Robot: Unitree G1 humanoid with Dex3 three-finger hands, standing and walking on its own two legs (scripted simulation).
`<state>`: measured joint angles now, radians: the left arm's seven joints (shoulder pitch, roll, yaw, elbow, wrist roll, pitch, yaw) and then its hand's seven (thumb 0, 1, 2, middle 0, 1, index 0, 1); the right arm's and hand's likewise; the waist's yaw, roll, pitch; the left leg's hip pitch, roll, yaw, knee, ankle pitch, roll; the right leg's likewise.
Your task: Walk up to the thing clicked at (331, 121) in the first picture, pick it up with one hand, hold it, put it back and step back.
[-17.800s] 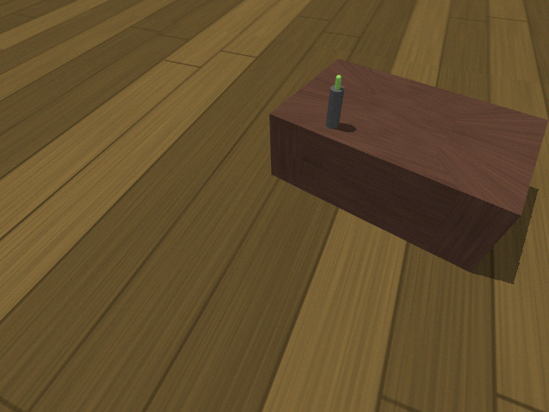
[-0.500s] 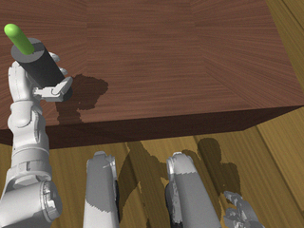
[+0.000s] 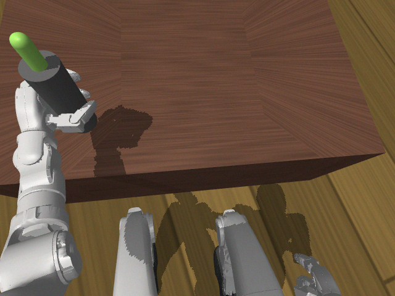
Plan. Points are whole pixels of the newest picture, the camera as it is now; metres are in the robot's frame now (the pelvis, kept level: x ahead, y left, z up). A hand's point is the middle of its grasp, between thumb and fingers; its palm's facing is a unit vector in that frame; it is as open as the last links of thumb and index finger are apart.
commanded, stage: settle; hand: left
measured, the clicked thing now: (58, 90) +0.47 +0.24 +0.05
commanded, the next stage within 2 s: lift in 0.12 s
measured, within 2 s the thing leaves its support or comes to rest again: neither
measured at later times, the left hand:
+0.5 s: hand (58, 98) +0.46 +0.24 +0.05, palm faces +0.16 -0.99 -0.02, open 8.0 cm
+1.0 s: hand (24, 96) +0.39 +0.22 +0.16, palm faces +0.17 -0.99 -0.01, open 8.1 cm
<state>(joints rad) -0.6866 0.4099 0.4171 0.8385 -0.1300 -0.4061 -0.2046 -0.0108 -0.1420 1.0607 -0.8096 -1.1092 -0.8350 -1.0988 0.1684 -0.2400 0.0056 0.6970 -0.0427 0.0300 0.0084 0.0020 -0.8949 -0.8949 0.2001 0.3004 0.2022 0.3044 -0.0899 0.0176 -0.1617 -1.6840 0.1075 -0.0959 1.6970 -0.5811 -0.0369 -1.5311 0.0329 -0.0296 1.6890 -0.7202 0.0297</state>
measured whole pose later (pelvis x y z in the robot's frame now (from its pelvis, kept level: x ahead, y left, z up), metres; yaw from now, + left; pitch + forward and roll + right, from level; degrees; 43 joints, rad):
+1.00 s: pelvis +0.02 +0.00 +0.12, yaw +4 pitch +18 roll -4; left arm -0.33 0.27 0.23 0.55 -0.17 -0.33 -0.11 -0.01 -0.17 1.10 -0.81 -1.13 -0.83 -1.12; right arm 0.20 -0.22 0.00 0.67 0.01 0.00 -0.02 0.00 -0.91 -0.90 0.20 0.30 0.20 0.30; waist -0.04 0.03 -0.12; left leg -1.09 0.08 -0.06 1.23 -0.46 -0.03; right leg -0.94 0.00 -0.04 1.20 -0.58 0.03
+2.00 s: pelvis +0.04 +0.00 +0.18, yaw +5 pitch +8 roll -2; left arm -0.16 0.20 0.16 0.45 -0.18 -0.34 -0.10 -0.01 -0.21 1.16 -0.80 -1.18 -0.82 -1.17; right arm 0.22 -0.21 -0.01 0.67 0.00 0.00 -0.03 0.01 -0.91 -0.90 0.20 0.30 0.20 0.30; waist -0.03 0.02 -0.04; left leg -0.67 0.07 -0.01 0.90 -0.38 -0.03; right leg -0.54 -0.02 -0.01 0.88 -0.48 0.03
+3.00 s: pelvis +0.04 +0.00 +0.19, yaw +5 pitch +5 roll -1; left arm -0.12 0.18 0.14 0.43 -0.19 -0.34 -0.12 -0.01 -0.20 1.16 -0.79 -1.19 -0.81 -1.19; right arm 0.21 -0.22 0.00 0.66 0.01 -0.01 -0.03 0.01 -0.91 -0.90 0.20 0.30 0.20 0.30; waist -0.02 0.02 -0.02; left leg -0.57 0.06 -0.01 0.81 -0.33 -0.03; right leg -0.44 -0.02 -0.01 0.80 -0.44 0.03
